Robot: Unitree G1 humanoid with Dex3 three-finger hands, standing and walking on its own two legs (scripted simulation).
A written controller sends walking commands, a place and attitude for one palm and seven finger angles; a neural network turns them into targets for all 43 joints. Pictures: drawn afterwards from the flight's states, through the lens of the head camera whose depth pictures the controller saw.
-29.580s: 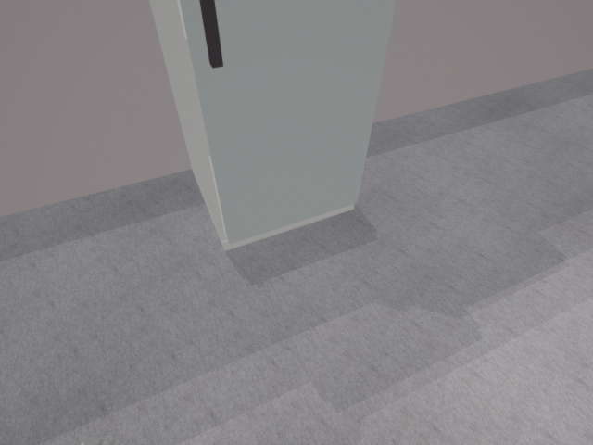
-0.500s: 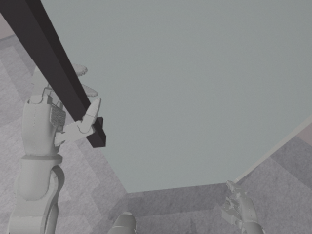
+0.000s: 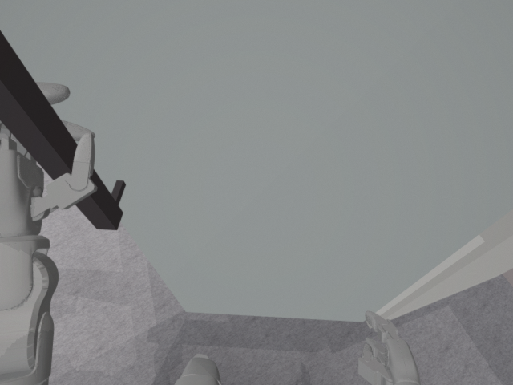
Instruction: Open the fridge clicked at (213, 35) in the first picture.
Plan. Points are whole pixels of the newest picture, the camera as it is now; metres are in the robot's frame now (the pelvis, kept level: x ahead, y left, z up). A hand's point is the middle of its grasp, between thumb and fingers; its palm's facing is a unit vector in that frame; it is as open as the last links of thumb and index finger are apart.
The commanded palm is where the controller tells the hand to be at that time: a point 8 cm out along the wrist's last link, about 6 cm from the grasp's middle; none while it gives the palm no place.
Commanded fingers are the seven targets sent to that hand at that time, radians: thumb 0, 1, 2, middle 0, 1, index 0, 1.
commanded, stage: stop walking and hold the door back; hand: left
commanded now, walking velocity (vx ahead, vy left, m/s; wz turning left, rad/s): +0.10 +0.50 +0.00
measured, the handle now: (59, 123) +0.32 +0.23 +0.25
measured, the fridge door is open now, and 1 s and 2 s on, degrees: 68 66 65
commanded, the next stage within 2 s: loosen the grip on the handle in 0.80 s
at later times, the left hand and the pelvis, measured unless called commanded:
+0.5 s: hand (76, 168) +0.29 +0.21 +0.23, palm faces +0.36 -0.92 -0.19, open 6.8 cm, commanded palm +0.25 +0.26 +0.21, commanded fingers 0.00 0.90 0.90 -0.45 -1.40 -0.45 -1.40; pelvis -0.07 -0.03 +0.02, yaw +10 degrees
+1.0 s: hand (72, 155) +0.30 +0.22 +0.23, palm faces +0.30 -0.94 -0.18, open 7.1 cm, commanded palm +0.24 +0.25 +0.21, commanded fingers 0.00 0.17 0.55 -0.45 -1.40 -0.45 -1.40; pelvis -0.10 -0.03 +0.01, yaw +7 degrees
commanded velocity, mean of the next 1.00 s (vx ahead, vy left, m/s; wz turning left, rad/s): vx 0.09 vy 0.06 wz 0.00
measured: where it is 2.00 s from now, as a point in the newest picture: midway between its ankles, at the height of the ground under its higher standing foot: outside the picture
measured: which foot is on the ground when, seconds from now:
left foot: up 0.00-0.32, down 0.34-1.00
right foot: down 0.00-0.36, up 0.38-0.60, down 0.62-1.00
